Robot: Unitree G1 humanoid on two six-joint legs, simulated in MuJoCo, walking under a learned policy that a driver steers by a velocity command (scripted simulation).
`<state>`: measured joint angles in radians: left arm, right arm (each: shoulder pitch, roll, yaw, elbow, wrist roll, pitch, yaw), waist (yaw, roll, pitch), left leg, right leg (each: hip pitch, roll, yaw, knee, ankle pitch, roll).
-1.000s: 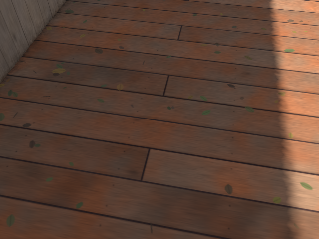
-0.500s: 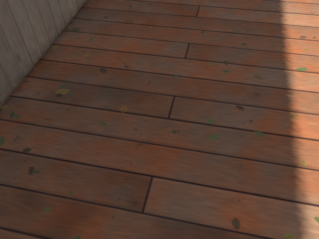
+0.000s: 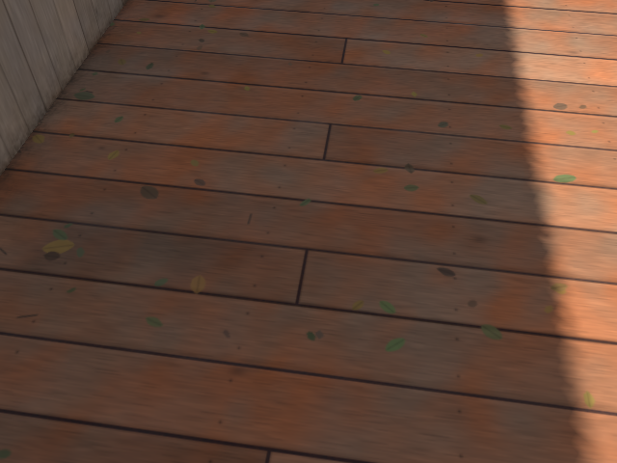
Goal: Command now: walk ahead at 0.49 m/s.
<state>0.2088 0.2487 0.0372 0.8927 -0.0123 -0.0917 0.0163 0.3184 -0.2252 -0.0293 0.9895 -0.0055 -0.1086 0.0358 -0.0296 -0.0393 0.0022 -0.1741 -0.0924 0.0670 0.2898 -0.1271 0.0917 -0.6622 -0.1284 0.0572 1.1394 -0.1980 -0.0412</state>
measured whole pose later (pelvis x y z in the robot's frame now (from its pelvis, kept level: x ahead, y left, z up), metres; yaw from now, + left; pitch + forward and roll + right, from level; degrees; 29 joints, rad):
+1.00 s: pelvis +0.55 -0.01 -0.01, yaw +1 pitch +1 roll +0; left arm 0.30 0.26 0.05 0.96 -0.02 -0.10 0.00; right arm 0.18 -0.24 -0.05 0.91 0.00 -0.10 0.03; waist 0.00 -0.03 0.03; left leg -0.34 -0.03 0.07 0.46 -0.15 0.07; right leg -0.43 -0.06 0.03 1.19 -0.35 -0.05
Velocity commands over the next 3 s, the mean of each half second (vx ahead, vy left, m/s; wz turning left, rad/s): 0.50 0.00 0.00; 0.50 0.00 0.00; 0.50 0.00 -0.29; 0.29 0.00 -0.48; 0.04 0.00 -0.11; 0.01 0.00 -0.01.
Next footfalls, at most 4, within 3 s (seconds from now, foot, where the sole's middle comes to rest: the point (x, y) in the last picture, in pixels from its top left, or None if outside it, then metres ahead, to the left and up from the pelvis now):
0.30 right None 0.34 -0.17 -0.78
0.86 left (280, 406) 0.65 0.07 -0.78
1.44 right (372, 295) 0.96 -0.17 -0.78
1.90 left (328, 217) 1.24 -0.07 -0.78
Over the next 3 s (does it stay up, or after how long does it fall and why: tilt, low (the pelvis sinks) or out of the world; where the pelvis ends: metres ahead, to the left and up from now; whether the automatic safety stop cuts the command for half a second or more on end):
stays up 1.11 -0.15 -0.01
